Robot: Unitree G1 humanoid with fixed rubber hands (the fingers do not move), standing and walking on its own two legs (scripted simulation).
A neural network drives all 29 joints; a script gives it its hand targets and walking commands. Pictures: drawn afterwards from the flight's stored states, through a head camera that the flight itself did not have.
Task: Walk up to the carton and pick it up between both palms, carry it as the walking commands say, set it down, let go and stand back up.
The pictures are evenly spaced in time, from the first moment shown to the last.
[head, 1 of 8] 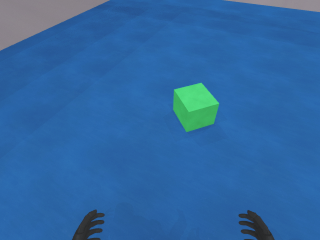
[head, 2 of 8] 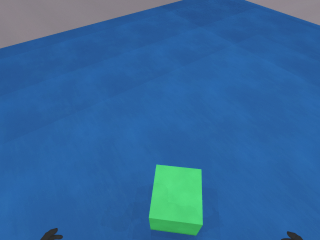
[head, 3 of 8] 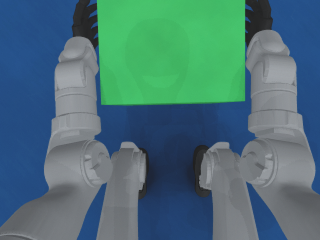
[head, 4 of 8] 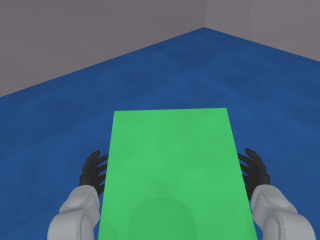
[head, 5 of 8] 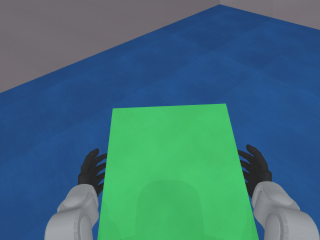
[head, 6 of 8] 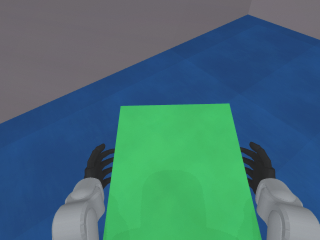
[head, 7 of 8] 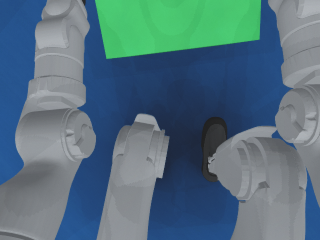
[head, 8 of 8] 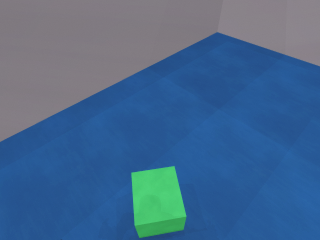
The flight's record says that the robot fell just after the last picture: no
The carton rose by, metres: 0.71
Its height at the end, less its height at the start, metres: +0.00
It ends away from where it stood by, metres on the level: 1.72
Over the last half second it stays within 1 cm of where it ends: yes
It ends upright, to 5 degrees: yes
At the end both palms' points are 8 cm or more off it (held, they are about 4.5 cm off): yes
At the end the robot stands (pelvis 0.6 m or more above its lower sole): yes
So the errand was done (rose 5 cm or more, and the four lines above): yes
